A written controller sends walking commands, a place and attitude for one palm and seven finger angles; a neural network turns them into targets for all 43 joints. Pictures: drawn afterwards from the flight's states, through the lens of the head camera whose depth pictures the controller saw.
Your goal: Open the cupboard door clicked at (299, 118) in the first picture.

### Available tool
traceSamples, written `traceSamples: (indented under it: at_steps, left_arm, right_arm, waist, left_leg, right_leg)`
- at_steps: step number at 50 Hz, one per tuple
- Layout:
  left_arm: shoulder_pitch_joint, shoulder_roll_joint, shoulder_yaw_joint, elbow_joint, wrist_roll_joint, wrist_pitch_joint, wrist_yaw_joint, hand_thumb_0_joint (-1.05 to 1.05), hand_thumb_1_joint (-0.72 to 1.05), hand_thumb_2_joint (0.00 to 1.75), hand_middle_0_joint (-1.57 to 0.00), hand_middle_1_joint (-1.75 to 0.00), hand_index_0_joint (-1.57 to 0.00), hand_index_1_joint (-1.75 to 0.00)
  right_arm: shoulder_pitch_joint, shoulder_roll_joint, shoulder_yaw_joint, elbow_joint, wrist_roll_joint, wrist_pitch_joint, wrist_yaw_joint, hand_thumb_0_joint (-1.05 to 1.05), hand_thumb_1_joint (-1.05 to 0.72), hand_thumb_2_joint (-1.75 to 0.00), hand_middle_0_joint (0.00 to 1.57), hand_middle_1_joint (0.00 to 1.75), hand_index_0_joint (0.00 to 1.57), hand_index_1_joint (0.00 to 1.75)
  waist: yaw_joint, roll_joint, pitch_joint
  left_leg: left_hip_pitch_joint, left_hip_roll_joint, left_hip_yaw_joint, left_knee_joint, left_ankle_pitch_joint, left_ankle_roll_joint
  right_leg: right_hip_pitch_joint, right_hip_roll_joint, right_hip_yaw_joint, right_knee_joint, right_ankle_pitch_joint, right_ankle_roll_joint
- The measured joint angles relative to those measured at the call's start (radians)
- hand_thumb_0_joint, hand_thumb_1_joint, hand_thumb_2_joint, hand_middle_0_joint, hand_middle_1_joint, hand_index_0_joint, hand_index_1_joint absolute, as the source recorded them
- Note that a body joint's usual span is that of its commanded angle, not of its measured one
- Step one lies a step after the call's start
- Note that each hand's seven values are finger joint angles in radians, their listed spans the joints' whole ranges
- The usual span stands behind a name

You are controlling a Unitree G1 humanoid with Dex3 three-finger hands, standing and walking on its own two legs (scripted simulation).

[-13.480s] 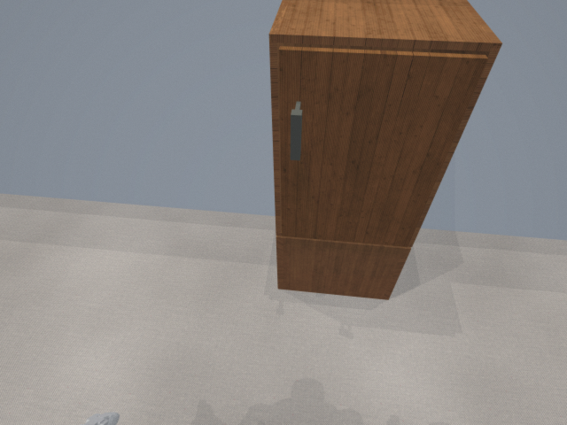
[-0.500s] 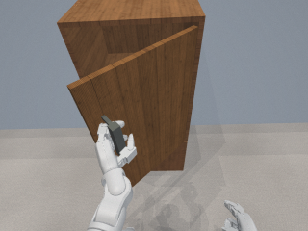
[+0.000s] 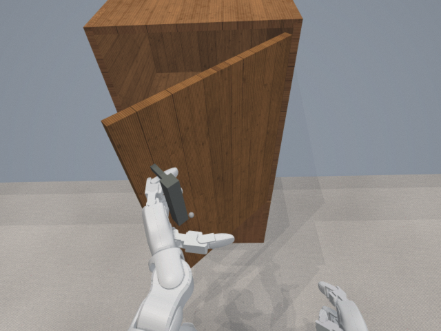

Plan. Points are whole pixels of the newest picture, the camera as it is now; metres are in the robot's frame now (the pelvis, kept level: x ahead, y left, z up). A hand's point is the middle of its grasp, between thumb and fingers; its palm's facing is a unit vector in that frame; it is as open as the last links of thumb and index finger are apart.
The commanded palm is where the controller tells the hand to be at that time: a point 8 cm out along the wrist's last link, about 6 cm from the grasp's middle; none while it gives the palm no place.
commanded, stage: open thumb and fingers to let go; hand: left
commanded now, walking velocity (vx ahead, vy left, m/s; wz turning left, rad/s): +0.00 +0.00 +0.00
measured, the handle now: (168, 194) +0.34 +0.11 +0.08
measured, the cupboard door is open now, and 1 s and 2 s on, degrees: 43 47 47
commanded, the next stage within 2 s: slide the hand sideways off the handle in 0.10 s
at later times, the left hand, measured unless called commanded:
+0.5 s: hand (202, 241) +0.25 +0.04 +0.08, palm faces -0.11 -0.99 +0.03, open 16.2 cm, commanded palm +0.24 +0.10 +0.08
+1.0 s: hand (171, 261) +0.22 +0.09 +0.08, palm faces +0.00 -1.00 +0.00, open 16.1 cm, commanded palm +0.19 +0.15 +0.08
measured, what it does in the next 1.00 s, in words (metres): stands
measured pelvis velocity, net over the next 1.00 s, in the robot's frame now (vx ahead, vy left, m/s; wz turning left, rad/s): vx -0.01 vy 0.01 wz -0.04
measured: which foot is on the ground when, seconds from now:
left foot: down 0.00-1.00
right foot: down 0.00-1.00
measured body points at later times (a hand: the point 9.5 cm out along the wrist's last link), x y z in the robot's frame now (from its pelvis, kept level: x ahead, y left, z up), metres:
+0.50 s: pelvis -0.03 +0.02 +0.00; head -0.02 -0.01 +0.45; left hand +0.25 +0.10 +0.08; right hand +0.13 -0.21 -0.10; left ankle +0.06 +0.15 -0.68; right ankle -0.06 -0.08 -0.68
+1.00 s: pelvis -0.01 +0.01 +0.00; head +0.01 -0.01 +0.45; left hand +0.21 +0.14 +0.08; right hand +0.16 -0.21 -0.08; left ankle +0.06 +0.15 -0.68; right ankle -0.06 -0.08 -0.68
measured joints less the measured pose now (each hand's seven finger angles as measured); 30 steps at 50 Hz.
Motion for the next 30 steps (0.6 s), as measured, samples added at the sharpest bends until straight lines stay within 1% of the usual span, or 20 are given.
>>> traceSamples:
  at_steps: [2,4,10,11,12,13,15,16,18,19,20,21,23,25,27,30]
  left_arm:
    - [-0.013,0.000,-0.006,0.009,0.001,0.003,0.007,-0.01,-0.48,0.31,-0.25,-0.82,-0.24,-0.81]
    - [-0.023,-0.002,-0.006,0.013,-0.003,0.007,0.003,-0.01,-0.49,0.31,-0.26,-0.75,-0.26,-0.77]
    - [-0.063,-0.007,-0.010,0.043,-0.013,0.024,0.009,-0.01,-0.50,0.30,-0.35,-0.61,-0.33,-0.68]
    - [-0.069,-0.008,-0.010,0.049,-0.012,0.024,0.011,-0.01,-0.50,0.30,-0.36,-0.59,-0.33,-0.67]
    - [-0.068,-0.004,-0.007,0.051,-0.002,0.019,-0.005,-0.01,-0.50,0.30,-0.37,-0.58,-0.33,-0.65]
    - [-0.060,0.007,-0.005,0.048,0.004,0.001,-0.054,-0.01,-0.50,0.30,-0.36,-0.56,-0.31,-0.63]
    - [-0.040,0.051,-0.009,0.042,0.001,-0.049,-0.185,-0.01,-0.49,0.30,-0.33,-0.51,-0.26,-0.57]
    - [-0.029,0.078,-0.016,0.039,-0.009,-0.073,-0.254,-0.01,-0.49,0.30,-0.31,-0.49,-0.24,-0.54]
    - [-0.011,0.125,-0.034,0.033,-0.046,-0.111,-0.377,-0.01,-0.49,0.30,-0.27,-0.44,-0.20,-0.48]
    - [-0.004,0.138,-0.043,0.031,-0.071,-0.124,-0.420,-0.01,-0.50,0.30,-0.26,-0.42,-0.18,-0.45]
    - [0.001,0.144,-0.050,0.032,-0.094,-0.134,-0.450,-0.01,-0.50,0.30,-0.24,-0.40,-0.17,-0.43]
    - [0.002,0.143,-0.055,0.035,-0.115,-0.138,-0.467,-0.01,-0.50,0.30,-0.23,-0.39,-0.16,-0.41]
    - [-0.002,0.126,-0.054,0.046,-0.143,-0.135,-0.465,-0.01,-0.50,0.30,-0.20,-0.36,-0.16,-0.37]
    - [-0.010,0.102,-0.043,0.059,-0.146,-0.129,-0.439,-0.01,-0.50,0.30,-0.19,-0.34,-0.16,-0.35]
    - [-0.010,0.089,-0.035,0.063,-0.128,-0.126,-0.410,-0.01,-0.50,0.30,-0.18,-0.33,-0.18,-0.34]
    - [0.001,0.086,-0.026,0.054,-0.094,-0.123,-0.382,-0.01,-0.50,0.30,-0.18,-0.32,-0.19,-0.33]
  right_arm:
    - [-0.004,0.003,0.001,0.002,0.000,-0.002,0.002,0.01,-0.90,-0.90,0.20,0.30,0.20,0.30]
    - [-0.005,0.005,0.001,0.004,0.001,-0.002,0.004,0.01,-0.90,-0.90,0.20,0.30,0.20,0.30]
    - [-0.011,0.007,0.004,0.019,0.000,-0.006,0.008,0.01,-0.90,-0.90,0.20,0.30,0.20,0.30]
    - [-0.012,0.007,0.005,0.021,0.000,-0.008,0.009,0.01,-0.90,-0.90,0.20,0.30,0.20,0.30]
    - [-0.013,0.007,0.008,0.021,0.002,-0.008,0.012,0.01,-0.90,-0.90,0.20,0.30,0.20,0.30]
    - [-0.009,0.007,0.008,0.014,0.006,-0.007,0.016,0.01,-0.90,-0.90,0.20,0.30,0.20,0.30]
    - [0.009,0.003,0.007,-0.003,0.014,-0.008,0.018,0.01,-0.90,-0.90,0.20,0.30,0.20,0.30]
    - [0.017,-0.002,0.008,-0.010,0.019,-0.011,0.017,0.01,-0.90,-0.90,0.20,0.30,0.20,0.30]
    - [0.032,-0.013,0.010,-0.023,0.031,-0.019,0.012,0.01,-0.90,-0.90,0.20,0.30,0.20,0.30]
    - [0.038,-0.019,0.012,-0.027,0.038,-0.024,0.007,0.01,-0.90,-0.90,0.20,0.30,0.20,0.30]
    - [0.041,-0.025,0.014,-0.028,0.044,-0.029,0.001,0.01,-0.90,-0.90,0.20,0.30,0.20,0.30]
    - [0.043,-0.029,0.016,-0.028,0.049,-0.034,-0.004,0.01,-0.90,-0.90,0.20,0.30,0.20,0.30]
    - [0.046,-0.032,0.019,-0.026,0.054,-0.041,-0.011,0.01,-0.90,-0.90,0.20,0.30,0.20,0.30]
    - [0.048,-0.030,0.023,-0.024,0.054,-0.042,-0.011,0.01,-0.90,-0.90,0.20,0.30,0.20,0.30]
    - [0.053,-0.024,0.026,-0.027,0.049,-0.039,-0.007,0.01,-0.90,-0.90,0.20,0.30,0.20,0.30]
    - [0.061,-0.017,0.026,-0.042,0.042,-0.032,0.005,0.01,-0.90,-0.90,0.20,0.30,0.20,0.30]
  waist:
    - [0.000,0.002,0.002]
    - [0.003,0.003,0.003]
    - [0.010,0.010,0.005]
    - [0.010,0.010,0.005]
    - [0.008,0.007,0.006]
    - [0.007,0.003,0.009]
    - [0.011,-0.002,0.012]
    - [0.011,-0.001,0.014]
    - [0.007,0.007,0.020]
    - [0.005,0.013,0.024]
    - [0.001,0.019,0.029]
    - [-0.002,0.024,0.033]
    - [-0.008,0.024,0.040]
    - [-0.012,0.015,0.042]
    - [-0.014,0.002,0.040]
    - [-0.016,-0.010,0.032]
  left_leg:
    - [-0.005,0.001,-0.001,0.005,0.000,0.001]
    - [-0.009,0.001,-0.002,0.009,0.002,0.002]
    - [-0.019,0.000,-0.007,0.017,0.010,0.006]
    - [-0.021,-0.001,-0.007,0.018,0.012,0.006]
    - [-0.024,-0.003,-0.007,0.018,0.014,0.007]
    - [-0.027,-0.006,-0.007,0.017,0.018,0.009]
    - [-0.032,-0.010,-0.006,0.017,0.024,0.012]
    - [-0.032,-0.012,-0.006,0.017,0.027,0.014]
    - [-0.028,-0.011,-0.007,0.019,0.028,0.016]
    - [-0.024,-0.010,-0.007,0.020,0.028,0.017]
    - [-0.017,-0.008,-0.005,0.019,0.028,0.019]
    - [-0.010,-0.006,-0.003,0.017,0.029,0.020]
    - [0.005,-0.003,0.006,0.009,0.032,0.022]
    - [0.017,-0.001,0.018,-0.003,0.037,0.024]
    - [0.022,0.001,0.028,-0.011,0.040,0.026]
    - [0.019,0.005,0.038,-0.013,0.040,0.026]
  right_leg:
    - [-0.005,0.001,0.000,0.004,0.001,0.001]
    - [-0.008,0.001,-0.001,0.007,0.002,0.002]
    - [-0.016,0.001,-0.007,0.014,0.009,0.004]
    - [-0.018,0.001,-0.007,0.016,0.010,0.004]
    - [-0.021,-0.002,-0.008,0.020,0.010,0.005]
    - [-0.026,-0.005,-0.008,0.025,0.010,0.006]
    - [-0.034,-0.010,-0.008,0.032,0.011,0.006]
    - [-0.035,-0.011,-0.009,0.034,0.012,0.007]
    - [-0.029,-0.010,-0.009,0.033,0.016,0.010]
    - [-0.023,-0.009,-0.008,0.030,0.018,0.011]
    - [-0.016,-0.007,-0.006,0.026,0.021,0.013]
    - [-0.010,-0.006,-0.003,0.021,0.025,0.015]
    - [0.001,-0.005,0.006,0.014,0.031,0.019]
    - [0.005,-0.005,0.017,0.010,0.037,0.021]
    - [0.003,-0.006,0.028,0.008,0.040,0.023]
    - [-0.007,-0.003,0.039,0.012,0.042,0.023]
